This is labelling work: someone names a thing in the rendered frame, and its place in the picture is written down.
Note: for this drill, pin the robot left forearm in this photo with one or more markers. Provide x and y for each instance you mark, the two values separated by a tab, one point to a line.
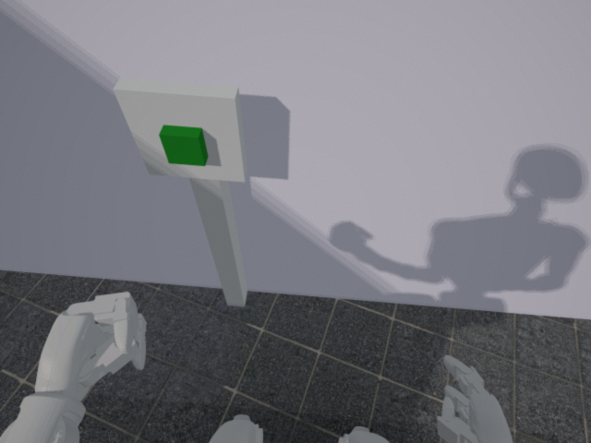
46	418

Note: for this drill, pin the robot right hand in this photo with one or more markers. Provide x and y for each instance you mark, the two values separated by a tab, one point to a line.
481	417

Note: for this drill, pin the panel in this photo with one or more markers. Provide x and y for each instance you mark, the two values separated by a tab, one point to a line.
147	105

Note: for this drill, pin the button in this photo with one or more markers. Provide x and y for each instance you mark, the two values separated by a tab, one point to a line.
184	145

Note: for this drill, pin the robot left thigh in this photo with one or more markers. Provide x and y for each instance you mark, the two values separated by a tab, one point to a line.
238	431

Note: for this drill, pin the robot left hand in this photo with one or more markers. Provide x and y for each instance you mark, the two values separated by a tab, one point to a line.
65	366

